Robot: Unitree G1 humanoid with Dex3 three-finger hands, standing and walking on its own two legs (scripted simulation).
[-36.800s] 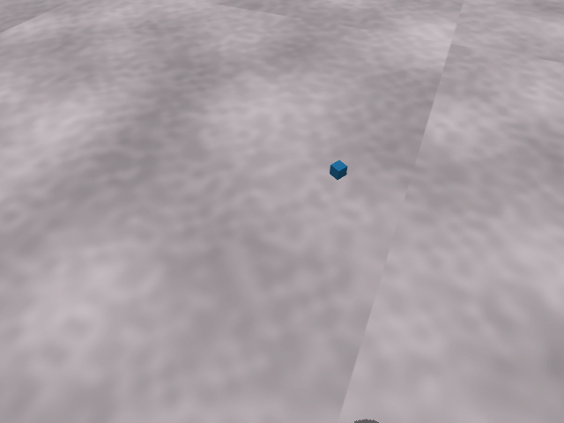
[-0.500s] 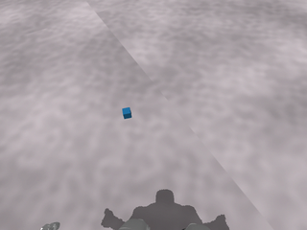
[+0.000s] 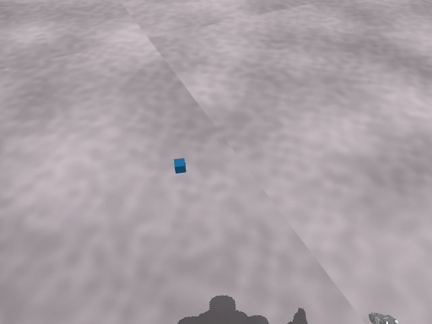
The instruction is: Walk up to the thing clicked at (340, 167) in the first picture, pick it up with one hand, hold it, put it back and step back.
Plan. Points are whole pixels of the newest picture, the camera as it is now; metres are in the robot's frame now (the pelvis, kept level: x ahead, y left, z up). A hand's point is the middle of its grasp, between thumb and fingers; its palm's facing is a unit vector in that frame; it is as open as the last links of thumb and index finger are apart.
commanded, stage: step back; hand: left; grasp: from above
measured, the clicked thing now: (179, 165) +1.07 +0.27 -0.73
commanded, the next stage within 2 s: stand in 0.72 s
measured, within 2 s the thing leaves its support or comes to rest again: neither
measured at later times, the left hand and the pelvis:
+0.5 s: hand out of the picture +0.14 +0.27 -0.14, palm faces -0.03 -0.93 -0.36, open 7.3 cm; pelvis +0.05 +0.01 +0.00, yaw -1 degrees
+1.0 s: hand (103, 321) +0.15 +0.25 -0.14, palm faces -0.04 -0.95 -0.32, open 7.3 cm; pelvis +0.05 +0.01 +0.02, yaw -1 degrees
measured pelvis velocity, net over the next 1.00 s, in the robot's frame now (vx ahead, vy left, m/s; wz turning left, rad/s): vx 0.05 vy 0.01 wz -0.02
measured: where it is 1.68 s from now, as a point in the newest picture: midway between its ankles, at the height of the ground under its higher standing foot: outside the picture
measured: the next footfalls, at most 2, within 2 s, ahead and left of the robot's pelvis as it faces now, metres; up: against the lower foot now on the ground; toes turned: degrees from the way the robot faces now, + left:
none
